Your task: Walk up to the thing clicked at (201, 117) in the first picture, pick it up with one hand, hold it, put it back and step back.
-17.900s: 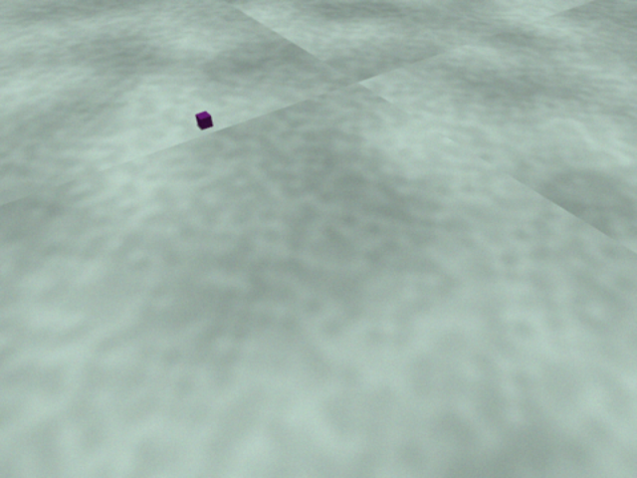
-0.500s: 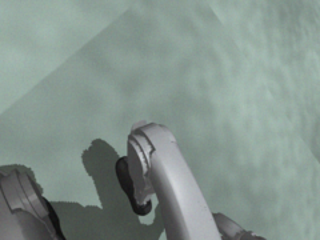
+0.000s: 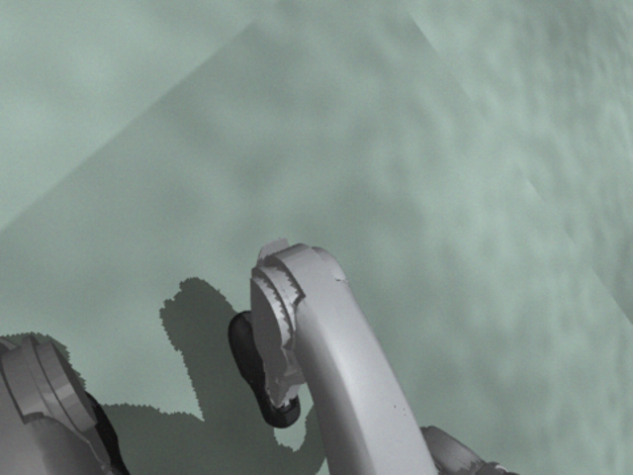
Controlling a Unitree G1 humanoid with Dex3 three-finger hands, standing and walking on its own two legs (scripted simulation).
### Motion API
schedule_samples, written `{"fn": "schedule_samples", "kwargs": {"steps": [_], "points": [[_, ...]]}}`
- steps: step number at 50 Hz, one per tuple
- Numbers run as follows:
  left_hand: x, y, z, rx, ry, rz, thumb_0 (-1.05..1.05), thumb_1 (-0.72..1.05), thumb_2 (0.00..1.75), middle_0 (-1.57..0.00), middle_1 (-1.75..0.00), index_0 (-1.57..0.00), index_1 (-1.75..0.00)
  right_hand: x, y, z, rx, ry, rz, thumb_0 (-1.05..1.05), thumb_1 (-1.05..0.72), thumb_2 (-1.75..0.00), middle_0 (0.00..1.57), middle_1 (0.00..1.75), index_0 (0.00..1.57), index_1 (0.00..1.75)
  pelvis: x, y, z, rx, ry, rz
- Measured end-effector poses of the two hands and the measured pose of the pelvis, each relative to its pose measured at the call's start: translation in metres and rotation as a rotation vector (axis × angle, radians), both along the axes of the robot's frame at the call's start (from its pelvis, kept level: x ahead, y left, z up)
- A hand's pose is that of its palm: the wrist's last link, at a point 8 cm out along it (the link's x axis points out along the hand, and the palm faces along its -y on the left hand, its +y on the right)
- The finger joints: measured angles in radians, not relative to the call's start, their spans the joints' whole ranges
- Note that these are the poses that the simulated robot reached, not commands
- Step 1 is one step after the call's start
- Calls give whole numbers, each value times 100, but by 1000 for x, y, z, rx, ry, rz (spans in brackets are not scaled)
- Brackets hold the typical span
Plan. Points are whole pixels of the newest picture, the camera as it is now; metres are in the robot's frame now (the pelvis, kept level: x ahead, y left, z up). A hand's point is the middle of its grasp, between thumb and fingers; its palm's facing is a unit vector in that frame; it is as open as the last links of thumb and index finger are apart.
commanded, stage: close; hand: left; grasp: from above
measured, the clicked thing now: out of the picture +0.42 +0.36 -0.28
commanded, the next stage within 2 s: settle in 0.14 s
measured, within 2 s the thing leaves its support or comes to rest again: leaves its support in 0.56 s
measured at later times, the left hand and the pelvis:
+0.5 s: hand out of the picture +0.42 +0.36 -0.24, palm faces -0.31 -0.33 -0.89, open 9.4 cm; pelvis +0.00 +0.00 +0.00, yaw +0 degrees
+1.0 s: hand out of the picture +0.41 +0.37 -0.16, palm faces -0.28 -0.30 -0.91, open 9.4 cm; pelvis +0.01 -0.01 +0.01, yaw +4 degrees
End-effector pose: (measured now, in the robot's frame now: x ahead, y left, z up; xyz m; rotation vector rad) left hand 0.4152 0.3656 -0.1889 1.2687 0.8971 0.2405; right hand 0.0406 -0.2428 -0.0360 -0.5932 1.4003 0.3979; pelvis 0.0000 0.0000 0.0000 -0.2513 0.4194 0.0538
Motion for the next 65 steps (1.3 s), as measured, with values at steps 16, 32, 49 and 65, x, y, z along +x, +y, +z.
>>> {"fn": "schedule_samples", "kwargs": {"steps": [16, 32, 49, 65], "points": [[2, 1, 0, 9, 2, -10, -2, 6, 35, -77, -37, -82, -37, 0, 1, 1, 6, 6, 3, 0, -90, -90, 20, 29, 20, 30, 0, -1, 2, 2, 5, 1], [10, 3, 16, 1, -54, 9, -2, 3, 42, -79, -45, -84, -42, 6, -5, 1, -4, 8, -51, 0, -91, -90, 20, 29, 20, 30, 6, -1, 4, 7, 52, 3], [0, 10, 85, 36, -25, 21, -2, 4, 43, -78, -48, -83, -43, 52, -15, -31, 81, -110, -114, 0, -91, -90, 20, 29, 20, 30, 10, -7, 11, 68, 129, 31], [1, 3, 121, 33, -47, 23, -2, 4, 43, -79, -48, -83, -42, 52, -22, -41, 54, -110, -200, 0, -91, -90, 20, 29, 20, 30, 11, -13, 20, 105, 156, 49]]}}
